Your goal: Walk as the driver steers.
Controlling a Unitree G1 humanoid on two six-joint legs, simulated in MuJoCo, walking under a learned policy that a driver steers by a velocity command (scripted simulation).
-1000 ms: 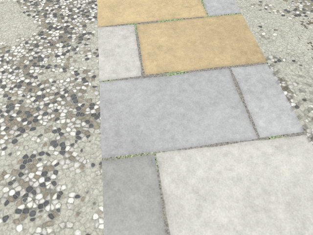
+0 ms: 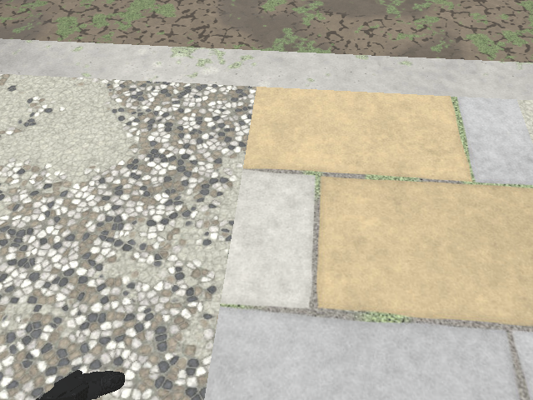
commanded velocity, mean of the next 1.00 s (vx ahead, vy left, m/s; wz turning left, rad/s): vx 0.50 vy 0.00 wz -0.17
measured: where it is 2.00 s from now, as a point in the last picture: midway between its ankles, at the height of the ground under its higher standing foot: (301, 199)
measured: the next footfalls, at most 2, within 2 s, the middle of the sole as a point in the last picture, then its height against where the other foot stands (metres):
left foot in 0.44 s outside the picture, level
right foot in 0.98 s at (314, 330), level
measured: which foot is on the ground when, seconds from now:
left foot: up 0.00-0.42, down 0.44-1.00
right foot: down 0.00-0.46, up 0.48-0.96, down 0.98-1.00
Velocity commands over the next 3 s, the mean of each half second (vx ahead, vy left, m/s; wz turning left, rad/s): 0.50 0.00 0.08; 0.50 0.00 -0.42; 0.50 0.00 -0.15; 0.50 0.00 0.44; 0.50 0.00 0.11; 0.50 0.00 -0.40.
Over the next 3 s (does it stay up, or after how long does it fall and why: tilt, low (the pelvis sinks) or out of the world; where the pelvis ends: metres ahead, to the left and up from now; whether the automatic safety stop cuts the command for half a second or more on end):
stays up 1.56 -0.18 -0.02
